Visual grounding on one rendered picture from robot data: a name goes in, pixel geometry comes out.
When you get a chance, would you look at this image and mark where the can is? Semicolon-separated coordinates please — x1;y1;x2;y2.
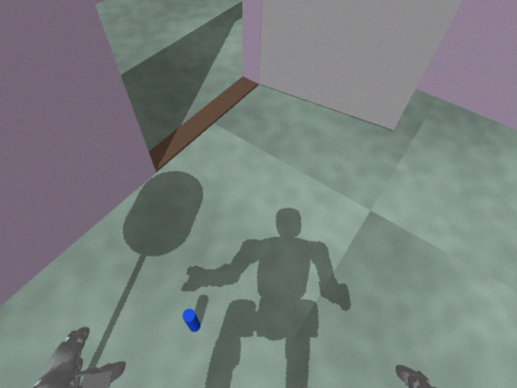
183;309;200;332

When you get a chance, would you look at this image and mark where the left robot arm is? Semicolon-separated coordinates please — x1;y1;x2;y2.
32;370;75;388

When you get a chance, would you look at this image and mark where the right robot hand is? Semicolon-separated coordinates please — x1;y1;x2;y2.
396;365;436;388

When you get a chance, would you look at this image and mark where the left robot hand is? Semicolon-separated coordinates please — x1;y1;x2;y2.
44;327;126;388

